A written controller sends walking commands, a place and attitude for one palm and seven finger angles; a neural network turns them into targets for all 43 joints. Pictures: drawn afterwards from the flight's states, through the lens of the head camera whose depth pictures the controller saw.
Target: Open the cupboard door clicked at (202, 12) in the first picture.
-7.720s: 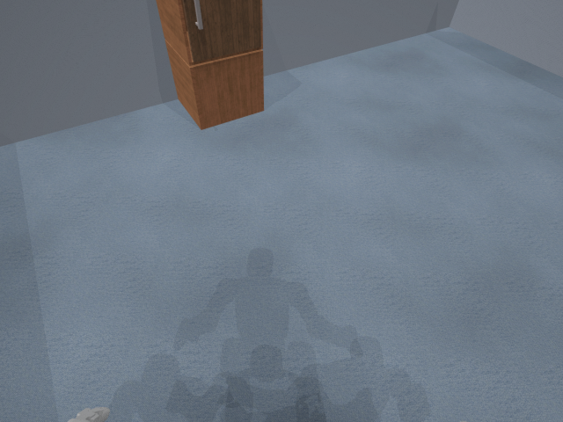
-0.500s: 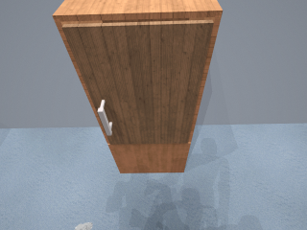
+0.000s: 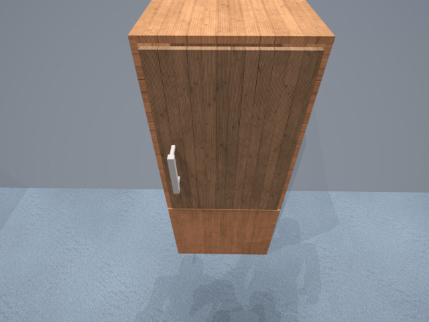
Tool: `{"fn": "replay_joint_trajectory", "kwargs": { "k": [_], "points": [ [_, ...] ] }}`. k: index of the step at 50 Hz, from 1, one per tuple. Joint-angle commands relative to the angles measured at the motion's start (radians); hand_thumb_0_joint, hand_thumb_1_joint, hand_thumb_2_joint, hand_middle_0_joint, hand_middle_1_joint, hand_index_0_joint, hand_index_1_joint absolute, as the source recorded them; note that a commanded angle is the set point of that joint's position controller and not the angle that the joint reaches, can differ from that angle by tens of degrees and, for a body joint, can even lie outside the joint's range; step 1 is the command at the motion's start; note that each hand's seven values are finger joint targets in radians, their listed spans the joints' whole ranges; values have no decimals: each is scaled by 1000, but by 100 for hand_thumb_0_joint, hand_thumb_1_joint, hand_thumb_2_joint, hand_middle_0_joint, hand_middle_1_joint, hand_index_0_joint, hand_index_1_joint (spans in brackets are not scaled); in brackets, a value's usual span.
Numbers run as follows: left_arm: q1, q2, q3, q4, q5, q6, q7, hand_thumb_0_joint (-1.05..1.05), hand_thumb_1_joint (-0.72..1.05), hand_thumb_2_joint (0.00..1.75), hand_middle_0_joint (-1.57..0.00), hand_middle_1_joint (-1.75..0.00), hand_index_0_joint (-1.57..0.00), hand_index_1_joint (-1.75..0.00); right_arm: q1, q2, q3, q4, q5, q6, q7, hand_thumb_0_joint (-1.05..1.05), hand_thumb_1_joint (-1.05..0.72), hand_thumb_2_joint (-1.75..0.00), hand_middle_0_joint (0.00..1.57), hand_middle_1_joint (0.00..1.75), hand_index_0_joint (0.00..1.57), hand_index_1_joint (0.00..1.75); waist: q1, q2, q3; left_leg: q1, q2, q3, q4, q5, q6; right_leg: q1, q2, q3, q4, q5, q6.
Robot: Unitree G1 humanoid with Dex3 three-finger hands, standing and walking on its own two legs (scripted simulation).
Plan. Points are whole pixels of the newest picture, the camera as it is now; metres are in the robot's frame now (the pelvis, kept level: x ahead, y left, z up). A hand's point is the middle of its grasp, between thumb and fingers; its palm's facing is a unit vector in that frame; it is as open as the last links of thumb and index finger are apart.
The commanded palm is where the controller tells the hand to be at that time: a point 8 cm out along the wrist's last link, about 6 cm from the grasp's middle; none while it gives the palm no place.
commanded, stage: come to a stop and stand still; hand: left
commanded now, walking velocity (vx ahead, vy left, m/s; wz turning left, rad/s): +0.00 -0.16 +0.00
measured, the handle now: (174, 170) +0.55 +0.16 -0.09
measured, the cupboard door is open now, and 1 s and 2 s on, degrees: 0 0 0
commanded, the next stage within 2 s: look again from close up in 0.92 s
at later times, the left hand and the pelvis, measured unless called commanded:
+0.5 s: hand out of the picture +0.01 +0.15 -0.17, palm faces +0.04 -0.98 -0.19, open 7.3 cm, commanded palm none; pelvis -0.01 -0.02 +0.00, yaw +0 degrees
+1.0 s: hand out of the picture +0.02 +0.16 -0.16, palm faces +0.02 -0.98 -0.20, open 7.3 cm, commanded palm none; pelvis +0.01 -0.02 +0.01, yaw +0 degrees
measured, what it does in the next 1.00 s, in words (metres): steps on the spot: right foot, then left foot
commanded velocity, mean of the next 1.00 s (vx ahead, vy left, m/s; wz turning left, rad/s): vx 0.02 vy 0.02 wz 0.00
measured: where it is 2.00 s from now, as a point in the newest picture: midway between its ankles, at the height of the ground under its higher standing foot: outside the picture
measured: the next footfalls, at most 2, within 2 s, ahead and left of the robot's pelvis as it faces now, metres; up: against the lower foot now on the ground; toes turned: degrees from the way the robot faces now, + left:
right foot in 0.16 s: +0.03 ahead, -0.11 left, +0.00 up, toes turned -1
left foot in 0.44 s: +0.04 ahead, +0.09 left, +0.00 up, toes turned +1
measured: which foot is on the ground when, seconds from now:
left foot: down 0.00-0.18, up 0.20-0.42, down 0.44-1.00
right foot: up 0.00-0.14, down 0.16-1.00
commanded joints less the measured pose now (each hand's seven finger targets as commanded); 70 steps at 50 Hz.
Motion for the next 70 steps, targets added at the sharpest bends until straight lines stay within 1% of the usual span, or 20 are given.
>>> {"fn": "replay_joint_trajectory", "kwargs": {
  "k": [1, 4, 6, 7, 8, 9, 10, 13, 14, 17, 19, 20, 21, 22, 23, 25, 29, 33, 39, 70],
  "points": [
    [-44, 45, 10, -107, -2, -26, -11, 0, 90, 90, -20, -30, -20, -30, 63, -214, -56, -32, 2, -9, -20, 0, -90, -90, 20, 30, 20, 30, -39, 79, 29, 86, 346, -344, -249, 216, 132, -121, -18, 25, -47, -42, -2],
    [-14, 32, 6, -104, -3, -33, -12, 0, 90, 90, -20, -30, -20, -30, 42, -219, -57, -26, 0, -5, -14, 0, -90, -90, 20, 30, 20, 30, -26, 71, 21, 24, 321, -314, -229, 143, 119, -14, -4, 6, -194, -19, -13],
    [55, 28, 3, -81, -1, -43, -8, 0, 90, 90, -20, -30, -20, -30, 18, -202, -50, -27, 9, 1, -5, 0, -90, -90, 20, 30, 20, 30, 5, 18, 17, -113, 253, -246, -176, -72, 66, 166, 8, 10, -405, 103, -26],
    [70, 57, 3, -77, 3, -51, -2, 0, 90, 90, -20, -30, -20, -30, 20, -165, -39, -28, 15, 3, 1, 0, -90, -90, 20, 30, 20, 30, 10, -84, 35, -207, 164, -177, -100, -190, 23, 226, -51, 132, -513, 28, -59],
    [92, 108, 6, -73, 7, -58, 8, 0, 90, 90, -20, -30, -20, -30, 8, -109, -22, -43, 21, 2, 7, 0, -90, -90, 20, 30, 20, 30, 19, -235, 56, -298, 43, -57, 56, -227, -24, 238, -185, 335, -623, -113, -129],
    [86, 138, 8, -74, -3, -69, 15, 0, 90, 90, -20, -30, -20, -30, -11, -87, -14, -49, 18, 7, 13, 0, -90, -90, 20, 30, 20, 30, 16, -196, 35, -257, 14, -55, 179, -236, -40, 173, -287, 440, -711, -239, -198],
    [69, 134, 10, -75, -7, -83, 21, 0, 90, 90, -20, -30, -20, -30, -26, -95, -16, -35, 17, 7, 19, 0, -90, -90, 20, 30, 20, 30, 22, -196, 48, -279, 17, -95, 301, -234, -33, 156, -277, 477, -726, -210, -220],
    [-10, 102, 4, -67, -8, -102, 30, 0, 90, 90, -20, -30, -20, -30, 38, -90, -24, 17, 18, 5, 33, 0, -90, -90, 20, 30, 20, 30, -30, -121, 74, -257, 37, -114, 390, -128, -43, 123, -233, 329, -698, -54, -206],
    [-10, 99, 6, -66, -6, -108, 32, 0, 90, 90, -20, -30, -20, -30, 43, -78, -23, 26, 20, 4, 37, 0, -90, -90, 20, 30, 20, 30, -29, -90, 84, -239, 39, -100, 341, -123, -49, 127, -227, 298, -704, -27, -200],
    [1, 116, 12, -43, -5, -109, 25, 0, 90, 90, -20, -30, -20, -30, 59, -52, -10, 44, 27, -8, 33, 0, -90, -90, 20, 30, 20, 30, -10, -96, 73, -135, 22, -77, 113, -115, -56, 142, -216, 268, -681, 4, -189],
    [0, 116, 9, -27, -10, -104, 22, 0, 90, 90, -20, -30, -20, -30, 103, -29, -1, 79, 27, -19, 28, 0, -90, -90, 20, 30, 20, 30, -17, -81, 70, -3, -3, -62, -76, -15, -58, 111, -174, 220, -628, 3, -142],
    [-4, 101, 5, -21, -15, -102, 21, 0, 90, 90, -20, -30, -20, -30, 119, -33, 4, 91, 27, -23, 24, 0, -90, -90, 20, 30, 20, 30, -20, -59, 78, 48, 5, -90, -138, 25, -52, 76, -146, 203, -595, 5, -113],
    [-6, 79, -1, -17, -18, -100, 20, 0, 90, 90, -20, -30, -20, -30, 138, -51, 4, 99, 26, -30, 19, 0, -90, -90, 20, 30, 20, 30, -20, 12, 64, 69, 47, -139, -182, 70, -37, 73, -110, 171, -540, 39, -85],
    [2, 56, -8, -15, -22, -100, 19, 0, 90, 90, -20, -30, -20, -30, 126, -78, 4, 101, 24, -34, 13, 0, -90, -90, 20, 30, 20, 30, -4, 59, 69, 35, 107, -202, -194, 117, -14, 92, -67, 128, -502, 105, -60],
    [7, 43, -12, -12, -22, -97, 21, 0, 90, 90, -20, -30, -20, -30, 107, -92, 5, 94, 23, -34, 8, 0, -90, -90, 20, 30, 20, 30, 8, 51, 65, -33, 137, -221, -203, 111, -7, 147, -57, 107, -497, 138, -52],
    [14, 46, -20, 11, -21, -91, 25, 0, 90, 90, -20, -30, -20, -30, 74, -80, 12, 107, 28, -39, 7, 0, -90, -90, 20, 30, 20, 30, 21, 104, 59, -71, 134, -234, -236, 146, -6, 220, -61, 89, -470, 203, -42],
    [22, 41, -32, 46, -21, -98, 26, 0, 90, 90, -20, -30, -20, -30, 78, -69, 17, 134, 33, -42, 1, 0, -90, -90, 20, 30, 20, 30, 13, -15, 42, -20, 113, -201, -205, 224, -13, 242, -84, 98, -491, 310, -42],
    [17, 40, -37, 61, -23, -102, 31, 0, 90, 90, -20, -30, -20, -30, 86, -68, 19, 165, 35, -42, -2, 0, -90, -90, 20, 30, 20, 30, 1, -32, 11, 39, 112, -187, -198, 272, -20, 247, -97, 95, -496, 360, -39],
    [15, 39, -39, 77, -21, -97, 35, 0, 90, 90, -20, -30, -20, -30, 71, -60, 23, 184, 35, -40, -3, 0, -90, -90, 20, 30, 20, 30, 2, -21, 60, 34, 111, -189, -217, 265, -19, 234, -95, 94, -510, 340, -38],
    [57, 32, -48, 103, -23, -104, 38, 0, 90, 90, -20, -30, -20, -30, 78, -53, 24, 219, 35, -37, -6, 0, -90, -90, 20, 30, 20, 30, -1, -28, 64, 56, 102, -175, -220, 203, -30, 229, -98, 115, -555, 328, -44]
  ]
}}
